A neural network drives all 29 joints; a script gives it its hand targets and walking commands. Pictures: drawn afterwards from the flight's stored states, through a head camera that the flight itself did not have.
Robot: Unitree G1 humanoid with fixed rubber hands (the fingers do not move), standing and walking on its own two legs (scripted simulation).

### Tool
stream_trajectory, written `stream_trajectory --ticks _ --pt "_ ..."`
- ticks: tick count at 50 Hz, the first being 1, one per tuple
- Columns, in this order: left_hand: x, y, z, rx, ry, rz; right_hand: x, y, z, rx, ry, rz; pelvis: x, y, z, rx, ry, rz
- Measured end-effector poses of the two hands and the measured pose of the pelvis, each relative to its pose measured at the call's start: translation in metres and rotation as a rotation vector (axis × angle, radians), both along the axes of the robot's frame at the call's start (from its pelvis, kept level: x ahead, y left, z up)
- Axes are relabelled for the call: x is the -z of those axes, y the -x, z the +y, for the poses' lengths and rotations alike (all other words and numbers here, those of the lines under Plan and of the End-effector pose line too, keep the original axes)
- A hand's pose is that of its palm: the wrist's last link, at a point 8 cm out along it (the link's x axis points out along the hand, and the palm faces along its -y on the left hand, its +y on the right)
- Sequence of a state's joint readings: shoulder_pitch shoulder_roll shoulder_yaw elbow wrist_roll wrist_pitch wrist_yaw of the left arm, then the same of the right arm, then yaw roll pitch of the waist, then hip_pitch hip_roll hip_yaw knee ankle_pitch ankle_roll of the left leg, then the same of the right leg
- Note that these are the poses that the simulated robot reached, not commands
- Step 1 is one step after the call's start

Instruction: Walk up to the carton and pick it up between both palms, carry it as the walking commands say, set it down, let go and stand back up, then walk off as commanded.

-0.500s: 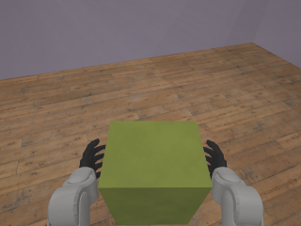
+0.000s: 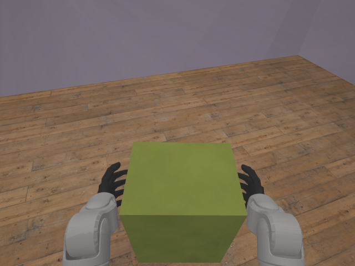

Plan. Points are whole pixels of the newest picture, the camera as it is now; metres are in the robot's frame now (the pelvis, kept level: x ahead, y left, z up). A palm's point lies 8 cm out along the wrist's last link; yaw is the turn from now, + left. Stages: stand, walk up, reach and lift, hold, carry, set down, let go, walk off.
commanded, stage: carry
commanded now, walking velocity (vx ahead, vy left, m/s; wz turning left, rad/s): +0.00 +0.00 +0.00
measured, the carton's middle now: (180, 207) +0.26 +0.00 +0.01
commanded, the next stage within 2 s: none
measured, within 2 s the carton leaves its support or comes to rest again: neither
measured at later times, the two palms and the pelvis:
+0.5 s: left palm (106, 206) +0.23 +0.15 +0.07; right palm (251, 207) +0.23 -0.15 +0.07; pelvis -0.02 +0.00 +0.00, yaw +0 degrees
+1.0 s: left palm (109, 207) +0.23 +0.14 +0.07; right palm (254, 208) +0.23 -0.15 +0.07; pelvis -0.03 +0.00 +0.00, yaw +0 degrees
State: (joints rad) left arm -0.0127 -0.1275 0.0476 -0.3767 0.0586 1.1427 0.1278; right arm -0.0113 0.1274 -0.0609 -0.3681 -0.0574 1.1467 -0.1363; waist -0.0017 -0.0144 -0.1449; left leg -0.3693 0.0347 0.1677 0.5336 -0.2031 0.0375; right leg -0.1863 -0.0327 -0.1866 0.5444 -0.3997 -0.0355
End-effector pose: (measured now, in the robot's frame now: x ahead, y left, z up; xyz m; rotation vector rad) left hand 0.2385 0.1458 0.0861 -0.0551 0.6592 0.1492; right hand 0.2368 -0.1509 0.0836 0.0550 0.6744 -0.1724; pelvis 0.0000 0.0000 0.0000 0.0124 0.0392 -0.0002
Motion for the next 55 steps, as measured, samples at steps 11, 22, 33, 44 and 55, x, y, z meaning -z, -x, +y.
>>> stream_trajectory --ticks 11,22,33,44,55 --pt "0.006 0.006 0.003 -0.003 -0.003 -0.001 0.006 0.005 0.003 -0.007 0.003 -0.001 0.000 0.014 0.001 -0.006 0.009 -0.004" --pt "0.010 0.009 0.004 -0.004 -0.004 -0.006 0.010 0.007 0.004 -0.012 0.007 -0.006 0.000 0.022 0.002 -0.009 0.015 -0.006" --pt "0.014 0.010 0.003 0.000 -0.004 -0.010 0.013 0.009 0.003 -0.012 0.012 -0.010 0.000 0.028 0.000 -0.009 0.018 -0.008" --pt "0.015 0.010 -0.001 0.007 -0.006 -0.016 0.014 0.010 -0.001 -0.010 0.016 -0.016 -0.001 0.033 -0.002 -0.007 0.021 -0.010" --pt "0.018 0.008 -0.004 0.012 -0.010 -0.015 0.017 0.008 -0.004 -0.010 0.020 -0.015 -0.001 0.034 -0.004 -0.005 0.021 -0.012"
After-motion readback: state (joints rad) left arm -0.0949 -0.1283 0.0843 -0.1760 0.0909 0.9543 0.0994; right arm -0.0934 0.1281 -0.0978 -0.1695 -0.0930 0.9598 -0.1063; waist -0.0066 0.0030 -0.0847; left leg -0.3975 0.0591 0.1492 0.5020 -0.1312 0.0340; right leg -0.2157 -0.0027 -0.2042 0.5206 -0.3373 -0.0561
